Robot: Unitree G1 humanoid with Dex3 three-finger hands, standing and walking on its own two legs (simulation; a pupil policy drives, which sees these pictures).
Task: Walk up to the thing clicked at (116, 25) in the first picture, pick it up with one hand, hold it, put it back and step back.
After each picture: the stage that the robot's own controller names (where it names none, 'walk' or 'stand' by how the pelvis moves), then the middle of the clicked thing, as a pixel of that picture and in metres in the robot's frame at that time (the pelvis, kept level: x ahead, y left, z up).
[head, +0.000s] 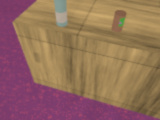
stand; (118, 21) +0.83 -0.20 -0.02
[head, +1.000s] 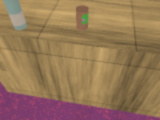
walk; (82, 18) +0.76 +0.06 +0.02
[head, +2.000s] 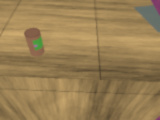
stand; (35, 42) +0.55 +0.23 +0.01
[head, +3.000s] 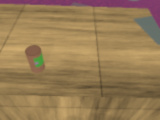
stand; (35, 59) +0.50 +0.22 -0.03
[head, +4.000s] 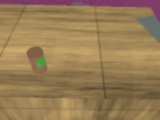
stand; (37, 61) +0.49 +0.22 -0.03
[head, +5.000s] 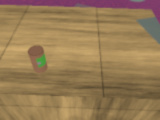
stand; (38, 59) +0.50 +0.22 -0.03
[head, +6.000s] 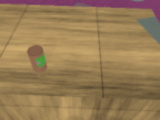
stand; (37, 59) +0.50 +0.22 -0.03
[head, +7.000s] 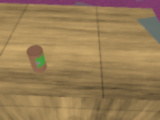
rise first; (37, 59) +0.50 +0.22 -0.03
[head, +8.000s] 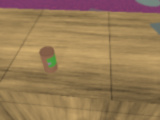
rise first; (49, 60) +0.51 +0.21 -0.02
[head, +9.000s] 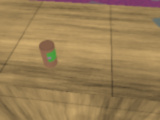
go down; (48, 54) +0.52 +0.20 -0.02
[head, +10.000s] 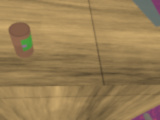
go down; (22, 41) +0.50 +0.19 +0.03
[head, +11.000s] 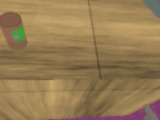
close in; (14, 32) +0.51 +0.20 +0.05
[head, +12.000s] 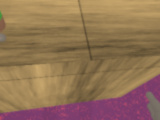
close in; out of the picture +0.54 +0.21 +0.08
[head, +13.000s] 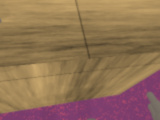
lift; out of the picture +0.54 +0.22 +0.09
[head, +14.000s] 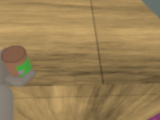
lift; (19, 66) +0.38 +0.19 +0.07
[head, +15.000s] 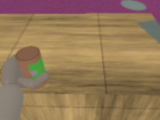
lift; (33, 68) +0.32 +0.16 +0.16
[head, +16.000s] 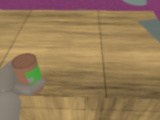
hold; (29, 75) +0.32 +0.18 +0.13
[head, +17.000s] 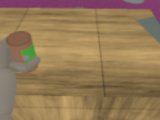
crouch; (24, 53) +0.37 +0.19 +0.16
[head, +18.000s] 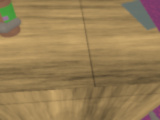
lower; (4, 15) +0.50 +0.21 +0.19
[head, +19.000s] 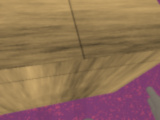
lower; out of the picture +0.55 +0.22 +0.08
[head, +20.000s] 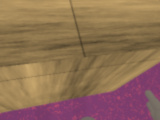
lower; out of the picture +0.56 +0.23 +0.09
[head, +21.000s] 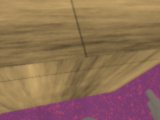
lower; out of the picture +0.55 +0.23 +0.09
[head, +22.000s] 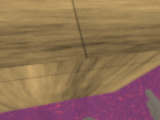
lower; out of the picture +0.55 +0.23 +0.09
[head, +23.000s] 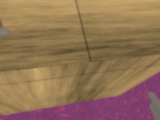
open; out of the picture +0.54 +0.21 +0.08
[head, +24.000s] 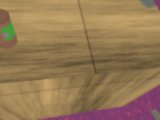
sink last; (2, 30) +0.51 +0.21 +0.05
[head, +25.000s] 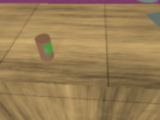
stand; (45, 47) +0.55 +0.22 +0.03
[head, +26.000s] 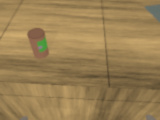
stand; (38, 43) +0.52 +0.21 +0.04
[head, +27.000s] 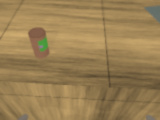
stand; (39, 43) +0.53 +0.20 +0.04
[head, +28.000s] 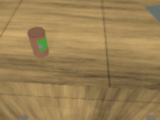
stand; (39, 43) +0.52 +0.20 +0.04
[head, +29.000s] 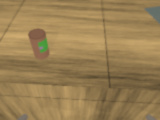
stand; (39, 44) +0.52 +0.20 +0.04
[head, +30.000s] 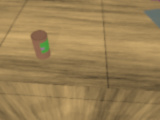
stand; (41, 45) +0.53 +0.20 +0.02
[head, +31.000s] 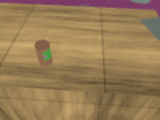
walk; (44, 53) +0.55 +0.21 -0.02
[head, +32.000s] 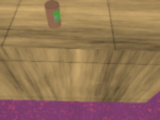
walk; (53, 15) +0.69 +0.16 +0.00
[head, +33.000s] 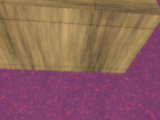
walk; out of the picture +0.98 +0.23 -0.01
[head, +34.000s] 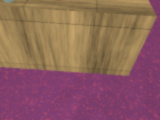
stand; out of the picture +1.15 +0.22 -0.01
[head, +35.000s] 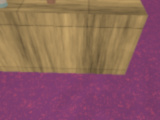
stand; out of the picture +1.15 +0.26 -0.03
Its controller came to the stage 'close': yes
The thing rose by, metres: 0.19
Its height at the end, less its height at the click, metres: +0.00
